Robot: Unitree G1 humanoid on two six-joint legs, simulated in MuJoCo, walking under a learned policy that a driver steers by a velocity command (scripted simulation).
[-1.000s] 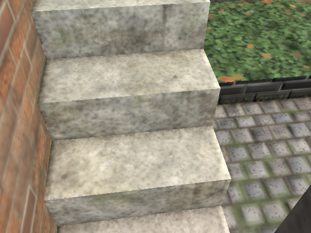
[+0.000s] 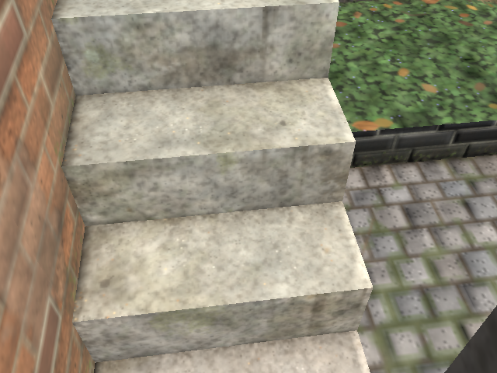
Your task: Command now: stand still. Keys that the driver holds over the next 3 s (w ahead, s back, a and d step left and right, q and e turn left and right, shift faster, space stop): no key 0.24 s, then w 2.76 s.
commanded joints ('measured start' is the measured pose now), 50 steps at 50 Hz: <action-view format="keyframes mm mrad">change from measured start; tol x2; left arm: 1 34 88 13 -21 0 -6 2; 13 31 86 13 -27 1 -5 3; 20 -2 83 12 -77 2 -15 6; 26 -58 104 15 -159 -3 -33 -16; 50 -183 100 17 -276 2 -48 -18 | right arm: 1 47 -36 3 -33 0 -10 8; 12 47 -36 3 -31 0 -10 9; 17 -19 -67 -3 -62 -4 -9 5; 24 -43 -55 0 -75 6 -28 5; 25 -56 9 20 -79 3 -29 22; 30 -84 -32 9 -102 14 -38 28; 39 -171 -31 10 -133 15 -45 37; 50 -225 -34 6 -138 14 -44 44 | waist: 1 2 23 44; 13 1 29 33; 21 2 48 66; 24 -8 14 26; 25 -11 73 28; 28 -16 29 -32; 35 -12 1 -73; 50 -18 34 -79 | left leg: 1 -84 136 -111 -71 48 7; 12 -81 136 -111 -72 50 7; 15 -122 136 -140 -139 -162 11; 17 -133 139 -154 -166 -205 16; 21 -103 138 -142 -164 -125 23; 24 -42 132 -120 -125 6 25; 25 -51 125 -89 -118 93 3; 27 -18 130 -84 -90 188 -4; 34 -5 144 -84 -76 304 -12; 50 3 153 -95 -108 294 -11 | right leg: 1 34 -108 102 -41 53 -17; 12 34 -107 102 -42 54 -17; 16 35 -78 78 -50 -30 -18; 20 19 -75 74 -54 -9 -25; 24 35 -88 96 -80 54 -26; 25 41 -105 113 -101 97 -18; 35 150 -109 107 -77 273 -16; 40 164 -114 108 -82 279 -13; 50 159 -115 106 -102 228 -5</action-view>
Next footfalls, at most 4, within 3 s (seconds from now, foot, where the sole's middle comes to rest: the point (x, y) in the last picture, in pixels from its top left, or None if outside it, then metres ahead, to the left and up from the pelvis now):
none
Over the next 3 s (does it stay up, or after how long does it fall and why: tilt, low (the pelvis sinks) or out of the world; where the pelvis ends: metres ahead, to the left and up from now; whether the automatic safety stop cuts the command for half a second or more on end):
stays up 0.02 0.01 0.00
